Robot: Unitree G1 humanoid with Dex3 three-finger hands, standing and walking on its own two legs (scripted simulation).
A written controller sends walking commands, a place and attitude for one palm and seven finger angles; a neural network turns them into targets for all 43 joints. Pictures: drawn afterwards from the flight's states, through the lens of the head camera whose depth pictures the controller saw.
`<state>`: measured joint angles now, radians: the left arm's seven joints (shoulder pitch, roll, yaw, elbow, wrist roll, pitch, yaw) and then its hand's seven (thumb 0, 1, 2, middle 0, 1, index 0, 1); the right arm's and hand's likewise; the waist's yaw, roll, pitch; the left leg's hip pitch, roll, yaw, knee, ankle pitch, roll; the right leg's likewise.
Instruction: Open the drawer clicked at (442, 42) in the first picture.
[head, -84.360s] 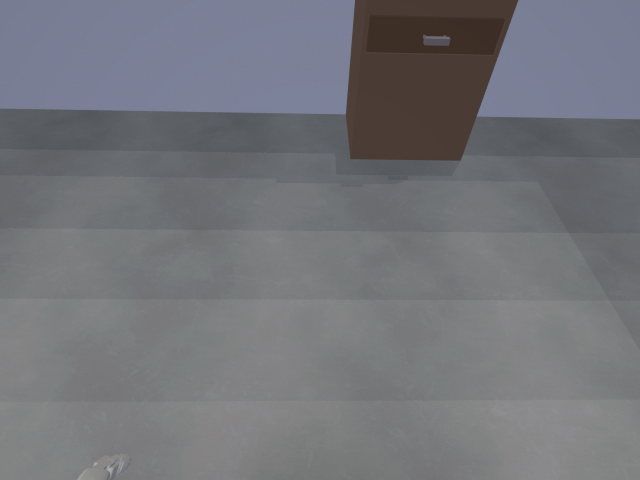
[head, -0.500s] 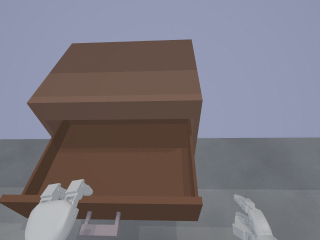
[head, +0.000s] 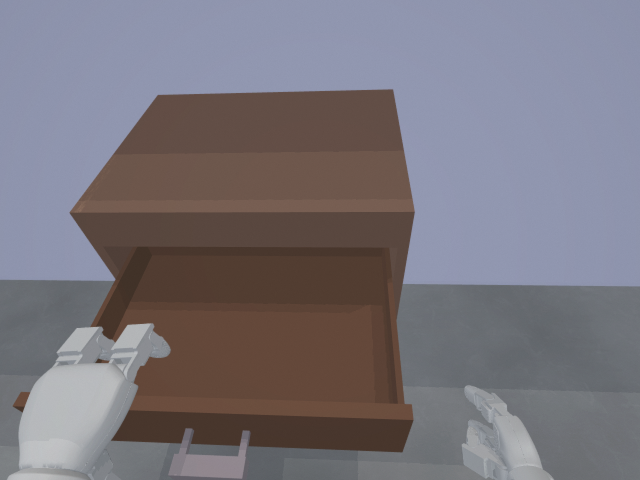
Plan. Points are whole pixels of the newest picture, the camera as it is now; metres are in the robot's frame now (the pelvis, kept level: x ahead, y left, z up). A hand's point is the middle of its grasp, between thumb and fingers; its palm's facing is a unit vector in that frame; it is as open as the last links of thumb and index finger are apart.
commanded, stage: draw the hand back to the body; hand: left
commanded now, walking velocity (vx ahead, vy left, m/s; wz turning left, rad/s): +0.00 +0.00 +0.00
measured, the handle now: (213, 451) +0.18 +0.20 -0.12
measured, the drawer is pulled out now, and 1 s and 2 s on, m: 0.30 0.30 0.30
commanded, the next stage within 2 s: step back with the hand held close in 1.04 s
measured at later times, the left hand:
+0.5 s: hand (110, 345) +0.19 +0.23 +0.17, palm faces +0.39 -0.83 -0.40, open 11.6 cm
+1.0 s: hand (99, 339) +0.18 +0.23 +0.18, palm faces +0.43 -0.82 -0.38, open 7.7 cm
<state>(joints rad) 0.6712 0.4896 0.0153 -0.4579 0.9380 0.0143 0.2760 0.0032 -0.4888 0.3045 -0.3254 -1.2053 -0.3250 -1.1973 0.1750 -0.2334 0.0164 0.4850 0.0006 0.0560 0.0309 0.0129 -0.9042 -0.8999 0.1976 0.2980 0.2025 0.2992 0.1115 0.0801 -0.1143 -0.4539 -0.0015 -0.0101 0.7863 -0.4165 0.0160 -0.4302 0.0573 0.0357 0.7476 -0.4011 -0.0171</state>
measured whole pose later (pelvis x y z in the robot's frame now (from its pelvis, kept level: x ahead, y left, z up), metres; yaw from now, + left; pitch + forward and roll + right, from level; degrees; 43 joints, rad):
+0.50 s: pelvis +0.02 -0.01 +0.02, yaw +3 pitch -1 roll -1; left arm 0.60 0.32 0.22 -0.53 -0.04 -0.06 0.13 0.00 0.01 0.52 -0.28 -0.88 -0.27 -0.87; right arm 0.20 -0.20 0.03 0.59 0.02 -0.14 -0.09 0.01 -0.90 -0.90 0.20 0.30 0.20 0.30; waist 0.05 0.06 -0.03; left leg -0.20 -0.02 -0.06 0.55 -0.33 0.01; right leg -0.16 0.03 -0.01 0.51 -0.33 -0.02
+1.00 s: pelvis +0.02 -0.02 +0.03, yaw +3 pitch -2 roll +0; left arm 0.55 0.32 0.27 -0.50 -0.07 -0.07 0.11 0.01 0.81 0.87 -0.22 -0.36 -0.22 -0.35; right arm 0.18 -0.20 0.02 0.61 0.02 -0.12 -0.08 0.01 -0.90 -0.90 0.20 0.30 0.20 0.30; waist 0.06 0.05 -0.02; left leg -0.16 -0.01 -0.06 0.48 -0.29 -0.01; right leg -0.12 0.04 -0.01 0.44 -0.29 -0.04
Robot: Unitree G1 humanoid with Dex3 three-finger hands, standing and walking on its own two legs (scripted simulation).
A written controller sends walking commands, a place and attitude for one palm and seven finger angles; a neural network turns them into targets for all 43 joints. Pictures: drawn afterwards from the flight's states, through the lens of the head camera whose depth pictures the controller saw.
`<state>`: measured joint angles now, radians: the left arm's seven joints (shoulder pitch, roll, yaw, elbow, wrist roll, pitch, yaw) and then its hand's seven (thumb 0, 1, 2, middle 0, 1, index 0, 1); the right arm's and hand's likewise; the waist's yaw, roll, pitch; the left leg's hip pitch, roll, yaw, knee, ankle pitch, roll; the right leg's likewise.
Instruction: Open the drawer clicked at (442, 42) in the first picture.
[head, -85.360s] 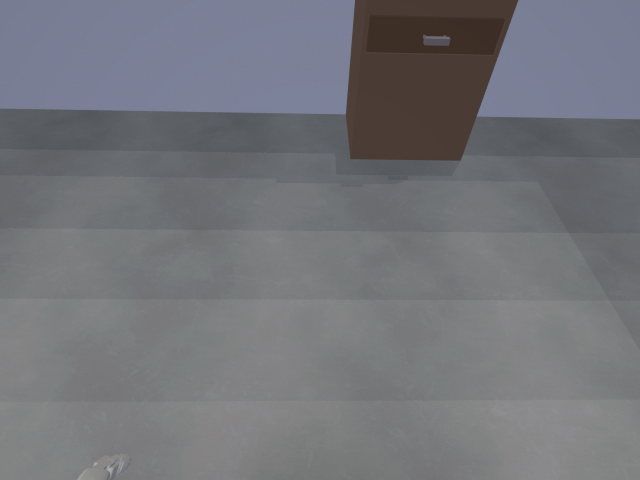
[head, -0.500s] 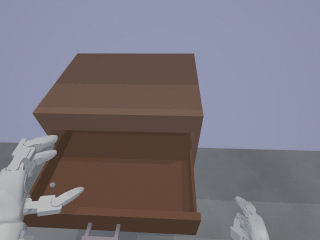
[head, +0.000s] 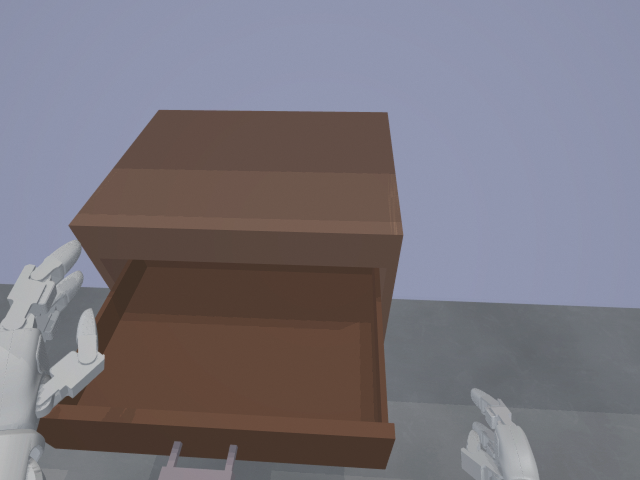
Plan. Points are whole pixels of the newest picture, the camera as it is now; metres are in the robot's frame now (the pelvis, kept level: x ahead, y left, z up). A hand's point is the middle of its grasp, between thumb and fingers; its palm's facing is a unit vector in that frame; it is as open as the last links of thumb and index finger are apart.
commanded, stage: draw the hand back to the body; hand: left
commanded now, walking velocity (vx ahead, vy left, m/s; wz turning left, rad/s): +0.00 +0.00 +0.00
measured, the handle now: (200, 465) +0.17 +0.21 -0.14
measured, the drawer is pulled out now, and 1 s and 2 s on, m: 0.30 0.30 0.30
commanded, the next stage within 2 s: step back with the hand held close in 0.04 s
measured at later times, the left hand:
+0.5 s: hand (86, 366) +0.17 +0.25 +0.14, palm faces +0.24 -0.83 -0.51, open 7.4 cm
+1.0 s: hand (38, 438) +0.11 +0.24 +0.16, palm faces +0.40 -0.81 -0.43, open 7.4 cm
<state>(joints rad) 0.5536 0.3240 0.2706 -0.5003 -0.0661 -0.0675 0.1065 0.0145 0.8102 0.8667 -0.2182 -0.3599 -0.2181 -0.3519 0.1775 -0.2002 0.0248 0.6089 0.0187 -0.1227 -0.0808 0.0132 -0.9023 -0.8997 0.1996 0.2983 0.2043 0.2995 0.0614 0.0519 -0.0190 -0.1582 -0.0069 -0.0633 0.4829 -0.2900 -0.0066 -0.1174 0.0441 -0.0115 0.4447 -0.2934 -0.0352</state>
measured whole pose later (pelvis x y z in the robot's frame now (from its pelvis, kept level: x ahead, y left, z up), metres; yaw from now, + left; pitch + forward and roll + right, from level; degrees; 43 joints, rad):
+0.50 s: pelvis -0.03 +0.02 +0.00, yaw -1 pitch +2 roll -1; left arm 0.67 0.40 0.35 -0.63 -0.03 -0.14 0.11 0.02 0.89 0.90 -0.22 -0.31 -0.22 -0.30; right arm 0.14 -0.21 -0.02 0.56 0.02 -0.01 -0.06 0.01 -0.90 -0.90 0.20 0.30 0.20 0.30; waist -0.01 0.00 0.06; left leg -0.29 -0.02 -0.04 0.50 -0.24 0.02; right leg -0.25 0.03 0.01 0.45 -0.24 -0.01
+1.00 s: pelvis -0.08 +0.00 -0.01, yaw +1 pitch +1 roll +0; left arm 0.60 0.39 0.37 -0.63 -0.03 -0.16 0.17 0.02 0.89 0.90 -0.22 -0.31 -0.22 -0.30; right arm 0.22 -0.19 -0.01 0.61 0.00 -0.06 -0.09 0.01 -0.90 -0.90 0.20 0.30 0.21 0.30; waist -0.01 -0.05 0.02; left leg -0.33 -0.01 -0.03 0.59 -0.28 0.00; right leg -0.39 0.01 -0.05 0.65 -0.31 -0.02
